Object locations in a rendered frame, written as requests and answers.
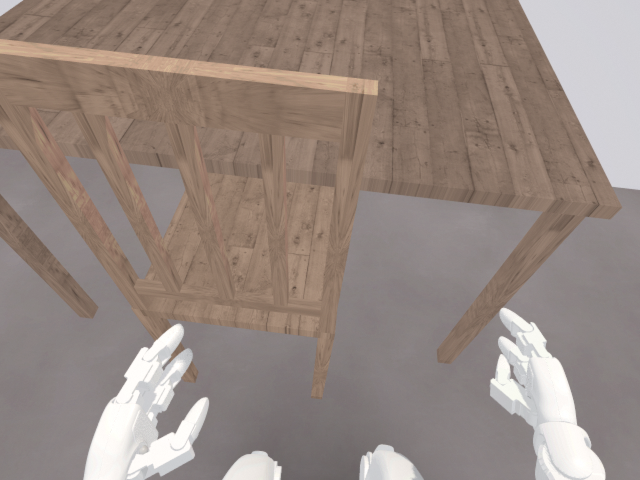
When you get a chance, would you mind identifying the robot right thigh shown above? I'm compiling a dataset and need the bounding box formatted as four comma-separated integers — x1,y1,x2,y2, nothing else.
359,450,424,480

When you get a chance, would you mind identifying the robot left thigh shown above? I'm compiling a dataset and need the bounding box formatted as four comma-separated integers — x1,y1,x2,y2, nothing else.
222,454,282,480

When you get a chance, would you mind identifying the chair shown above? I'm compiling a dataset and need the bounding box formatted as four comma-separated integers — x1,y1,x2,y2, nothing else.
0,39,378,399

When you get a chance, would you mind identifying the robot thigh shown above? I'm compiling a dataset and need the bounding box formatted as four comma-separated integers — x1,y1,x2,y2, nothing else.
222,454,282,480
359,450,424,480

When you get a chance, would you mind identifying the robot left hand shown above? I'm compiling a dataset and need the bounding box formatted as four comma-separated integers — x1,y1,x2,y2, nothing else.
83,323,209,480

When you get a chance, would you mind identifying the table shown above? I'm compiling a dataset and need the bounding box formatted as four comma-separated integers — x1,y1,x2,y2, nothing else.
0,0,622,364

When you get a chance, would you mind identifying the robot right hand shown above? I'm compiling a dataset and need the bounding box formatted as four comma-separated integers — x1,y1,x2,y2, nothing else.
490,308,577,431

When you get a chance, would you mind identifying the robot right forearm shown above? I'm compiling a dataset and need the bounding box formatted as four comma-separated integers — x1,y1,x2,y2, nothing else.
533,421,605,480

